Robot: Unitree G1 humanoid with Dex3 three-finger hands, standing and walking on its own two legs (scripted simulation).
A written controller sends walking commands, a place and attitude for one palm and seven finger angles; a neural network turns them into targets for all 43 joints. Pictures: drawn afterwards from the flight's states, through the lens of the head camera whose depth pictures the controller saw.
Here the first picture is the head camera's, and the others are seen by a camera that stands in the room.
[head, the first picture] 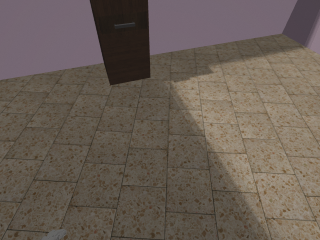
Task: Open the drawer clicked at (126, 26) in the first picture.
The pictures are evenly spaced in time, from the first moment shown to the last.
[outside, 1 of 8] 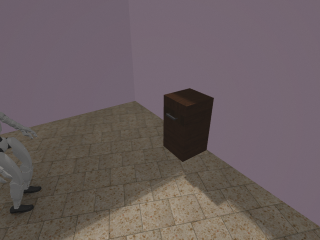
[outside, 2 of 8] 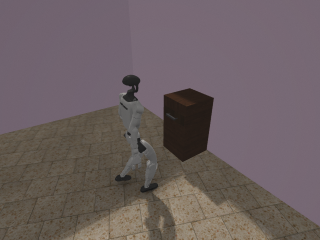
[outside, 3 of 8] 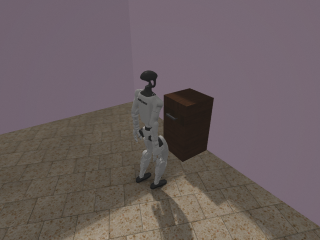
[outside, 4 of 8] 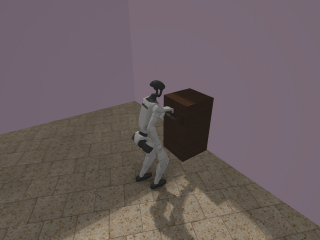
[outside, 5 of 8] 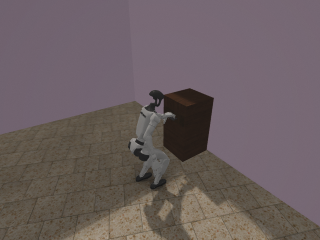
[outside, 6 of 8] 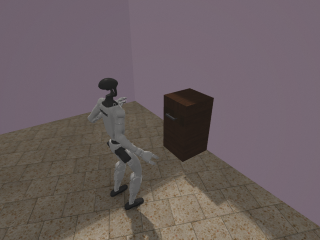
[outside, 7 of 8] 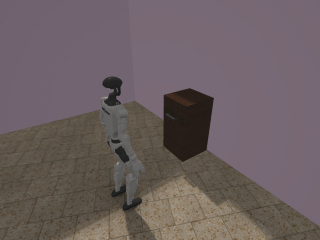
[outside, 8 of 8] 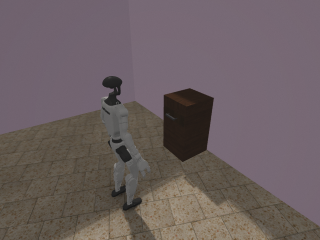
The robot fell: no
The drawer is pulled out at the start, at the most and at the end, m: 0.00 0.01 0.01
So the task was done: no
